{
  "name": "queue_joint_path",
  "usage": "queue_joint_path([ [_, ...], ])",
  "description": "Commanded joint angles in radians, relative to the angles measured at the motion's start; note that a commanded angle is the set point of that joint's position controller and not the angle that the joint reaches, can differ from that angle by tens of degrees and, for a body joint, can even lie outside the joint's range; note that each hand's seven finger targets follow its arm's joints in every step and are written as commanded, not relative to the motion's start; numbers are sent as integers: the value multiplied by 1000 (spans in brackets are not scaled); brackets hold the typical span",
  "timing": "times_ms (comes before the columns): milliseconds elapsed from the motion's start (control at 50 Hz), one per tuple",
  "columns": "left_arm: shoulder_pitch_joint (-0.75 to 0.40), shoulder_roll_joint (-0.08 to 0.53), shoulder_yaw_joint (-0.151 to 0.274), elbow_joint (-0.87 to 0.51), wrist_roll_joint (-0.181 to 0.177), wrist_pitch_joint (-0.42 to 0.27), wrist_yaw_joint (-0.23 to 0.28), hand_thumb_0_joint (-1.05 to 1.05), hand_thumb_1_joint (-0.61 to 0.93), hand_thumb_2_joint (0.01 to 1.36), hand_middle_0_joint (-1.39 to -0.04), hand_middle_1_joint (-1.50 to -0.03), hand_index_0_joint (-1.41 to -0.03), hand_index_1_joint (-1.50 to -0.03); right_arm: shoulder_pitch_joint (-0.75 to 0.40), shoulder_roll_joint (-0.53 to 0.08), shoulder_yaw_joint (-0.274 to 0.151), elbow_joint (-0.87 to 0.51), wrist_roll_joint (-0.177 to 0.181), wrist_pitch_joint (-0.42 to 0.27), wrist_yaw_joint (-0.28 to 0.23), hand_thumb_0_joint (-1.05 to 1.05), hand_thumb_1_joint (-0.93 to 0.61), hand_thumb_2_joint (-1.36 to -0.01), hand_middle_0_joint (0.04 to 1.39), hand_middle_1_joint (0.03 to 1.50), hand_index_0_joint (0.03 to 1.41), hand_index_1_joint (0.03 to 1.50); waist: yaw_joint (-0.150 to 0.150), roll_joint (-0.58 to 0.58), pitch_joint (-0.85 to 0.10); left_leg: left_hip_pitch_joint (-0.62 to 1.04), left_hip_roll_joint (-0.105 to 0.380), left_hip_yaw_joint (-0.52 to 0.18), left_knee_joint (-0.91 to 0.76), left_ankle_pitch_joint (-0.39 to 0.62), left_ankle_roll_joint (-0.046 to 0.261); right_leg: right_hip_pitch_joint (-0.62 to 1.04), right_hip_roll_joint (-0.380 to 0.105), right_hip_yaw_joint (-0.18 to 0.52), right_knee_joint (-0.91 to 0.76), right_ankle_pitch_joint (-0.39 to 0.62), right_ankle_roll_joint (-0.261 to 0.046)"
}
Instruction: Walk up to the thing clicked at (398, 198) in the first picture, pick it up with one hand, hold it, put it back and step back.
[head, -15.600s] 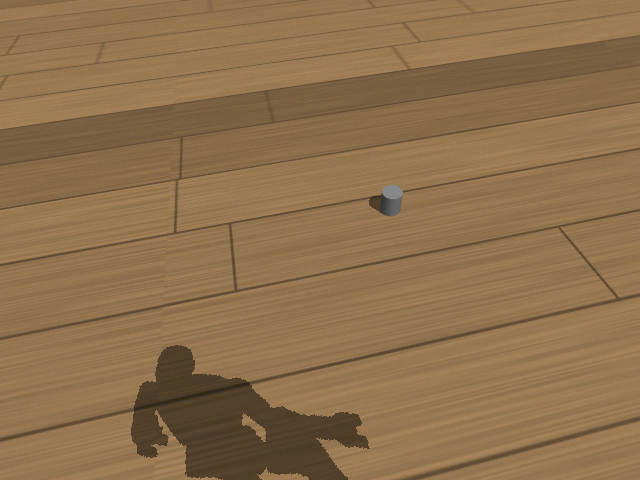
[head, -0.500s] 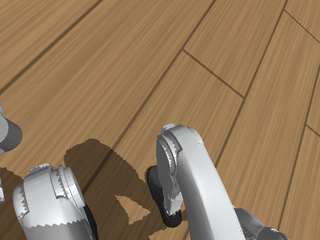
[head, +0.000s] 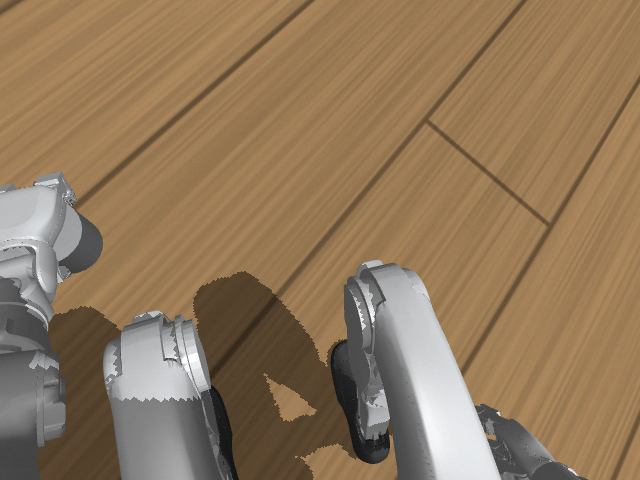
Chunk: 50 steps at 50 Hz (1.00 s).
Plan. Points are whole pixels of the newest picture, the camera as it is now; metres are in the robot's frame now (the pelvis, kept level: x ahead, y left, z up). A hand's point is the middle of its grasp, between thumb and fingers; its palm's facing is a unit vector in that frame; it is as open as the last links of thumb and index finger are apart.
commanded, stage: settle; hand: left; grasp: from above
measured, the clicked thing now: (55, 227) +0.47 +0.30 -0.21
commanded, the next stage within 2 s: lift in 0.28 s
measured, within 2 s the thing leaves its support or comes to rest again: neither
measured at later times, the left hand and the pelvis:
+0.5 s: hand (23, 237) +0.43 +0.30 -0.11, palm faces -0.42 -0.05 -0.90, open 11.3 cm; pelvis -0.01 +0.00 +0.03, yaw +2 degrees
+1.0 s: hand out of the picture +0.38 +0.30 +0.01, palm faces -0.43 -0.08 -0.90, open 11.3 cm; pelvis -0.01 +0.01 +0.12, yaw +4 degrees
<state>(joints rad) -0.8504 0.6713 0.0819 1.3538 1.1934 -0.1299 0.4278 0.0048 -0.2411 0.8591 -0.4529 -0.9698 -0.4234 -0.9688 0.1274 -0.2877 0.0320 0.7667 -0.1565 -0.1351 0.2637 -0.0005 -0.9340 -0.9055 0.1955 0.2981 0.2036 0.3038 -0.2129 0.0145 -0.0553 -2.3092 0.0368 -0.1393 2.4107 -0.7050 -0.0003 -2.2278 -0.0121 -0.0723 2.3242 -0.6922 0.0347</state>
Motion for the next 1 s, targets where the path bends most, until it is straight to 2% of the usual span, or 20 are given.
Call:
queue_joint_path([
  [0,-303,249,14,-188,-32,-18,-41,0,282,1102,-753,-1036,-746,-1046,217,-244,-89,-25,30,26,-36,0,-929,-911,199,300,199,300,-7,217,-673,480,-36,99,-275,192,31,385,51,-65,-280,238,-71],
  [40,-285,224,3,-193,-34,-30,-65,0,329,1109,-788,-1041,-783,-1049,217,-237,-89,-33,33,35,-49,0,-930,-912,199,300,199,300,1,200,-673,489,-37,104,-284,201,29,406,48,-61,-291,245,-70],
  [120,-303,244,2,-202,-17,-58,-90,0,384,1122,-827,-1044,-823,-1051,214,-230,-86,-44,39,52,-73,0,-928,-911,199,300,199,300,1,169,-666,487,-38,112,-290,193,33,423,48,-50,-313,241,-67],
  [160,-333,262,21,-235,-14,-71,-85,0,414,1126,-841,-1050,-839,-1055,207,-235,-88,-48,43,59,-87,0,-927,-910,199,300,199,300,20,208,-686,511,-41,111,-305,185,26,394,42,-51,-307,222,-73],
  [200,-337,232,-5,-214,-4,-79,-86,0,401,1143,-843,-1040,-834,-1053,205,-227,-86,-53,41,63,-95,0,-927,-910,199,300,199,300,0,211,-656,517,-39,108,-317,160,23,377,45,-58,-311,195,-76],
  [280,-371,281,27,-257,11,-87,-68,0,452,1177,-886,-1028,-870,-1046,206,-229,-91,-54,44,70,-114,0,-922,-908,199,300,199,300,24,240,-703,557,-43,110,-346,147,21,370,40,-55,-320,173,-79],
  [340,-377,249,8,-242,16,-78,-60,0,441,1189,-891,-1010,-868,-1036,214,-232,-97,-44,46,69,-127,0,-920,-907,199,300,199,300,16,250,-709,593,-42,102,-361,148,18,341,36,-62,-318,181,-80],
  [360,-376,231,-5,-218,22,-72,-59,0,361,1109,-910,-1011,-900,-1022,219,-231,-96,-43,46,68,-130,0,-947,-918,198,300,198,300,7,252,-702,599,-42,99,-362,152,17,333,35,-62,-314,188,-80],
  [380,-384,242,8,-238,16,-69,-57,0,320,1139,-830,-931,-820,-942,219,-233,-98,-44,48,68,-134,0,-901,-899,200,300,200,300,17,274,-705,599,-43,93,-380,142,15,323,31,-64,-310,179,-82],
  [400,-366,262,18,-250,16,-63,-54,0,259,1059,-866,-968,-851,-986,222,-228,-96,-48,50,71,-137,0,-948,-918,198,300,198,300,32,287,-729,612,-44,103,-385,151,15,350,33,-60,-319,185,-82],
  [440,-345,259,17,-265,4,-47,-63,0,388,1167,-873,-953,-844,-985,231,-228,-103,-50,55,74,-140,0,-927,-911,200,300,199,300,39,260,-766,629,-44,111,-392,162,20,390,34,-55,-345,190,-81],
  [480,-349,261,13,-303,-24,-30,-83,0,408,1181,-876,-991,-853,-1017,229,-227,-110,-59,65,78,-145,0,-929,-912,200,300,199,300,44,257,-795,647,-44,108,-411,155,23,404,35,-50,-361,184,-80],
  [540,-302,236,-8,-317,-49,-10,-130,0,388,1168,-877,-955,-847,-987,236,-221,-117,-65,78,86,-154,0,-930,-912,199,300,199,300,36,240,-747,644,-44,98,-446,125,22,418,34,-48,-385,161,-79],
  [600,-276,263,6,-403,-69,-6,-166,0,391,1161,-871,-963,-846,-990,237,-216,-121,-82,95,97,-163,0,-929,-912,200,300,199,300,58,222,-786,654,-47,105,-464,139,28,474,33,-32,-417,169,-77],
  [680,-211,203,-22,-441,-89,1,-199,0,384,1145,-862,-960,-840,-985,235,-202,-122,-93,111,109,-174,0,-929,-912,200,300,199,300,52,187,-726,657,-45,104,-501,141,31,493,34,-25,-468,174,-72],
  [720,-197,235,0,-508,-96,1,-209,0,390,1157,-858,-979,-838,-1001,235,-204,-127,-107,119,114,-179,0,-928,-911,200,300,200,300,76,184,-792,702,-46,102,-522,170,31,534,35,-22,-481,194,-74],
  [800,-102,197,-13,-526,-110,16,-233,0,403,1134,-860,-984,-845,-1000,217,-192,-132,-126,131,124,-188,0,-929,-912,200,300,199,300,85,156,-731,725,-42,98,-585,152,30,566,35,-17,-538,172,-71],
  [880,-84,189,-17,-667,-129,24,-253,0,392,1100,-843,-980,-834,-991,198,-189,-146,-150,142,133,-204,0,-927,-912,200,300,199,300,105,201,-779,840,-38,80,-670,136,21,616,31,-14,-583,160,-71],
  [900,-41,149,-38,-660,-137,32,-257,0,403,1092,-852,-969,-843,-980,190,-183,-146,-153,143,134,-206,0,-927,-912,200,300,199,300,106,195,-759,863,-34,81,-686,144,19,627,33,-14,-600,170,-71],
  [980,-8,155,-27,-754,-150,59,-256,0,400,1115,-839,-1001,-832,-1010,173,-171,-149,-165,154,142,-223,0,-925,-911,200,300,200,300,112,185,-759,943,-35,75,-763,147,18,706,33,-9,-670,174,-67],
])
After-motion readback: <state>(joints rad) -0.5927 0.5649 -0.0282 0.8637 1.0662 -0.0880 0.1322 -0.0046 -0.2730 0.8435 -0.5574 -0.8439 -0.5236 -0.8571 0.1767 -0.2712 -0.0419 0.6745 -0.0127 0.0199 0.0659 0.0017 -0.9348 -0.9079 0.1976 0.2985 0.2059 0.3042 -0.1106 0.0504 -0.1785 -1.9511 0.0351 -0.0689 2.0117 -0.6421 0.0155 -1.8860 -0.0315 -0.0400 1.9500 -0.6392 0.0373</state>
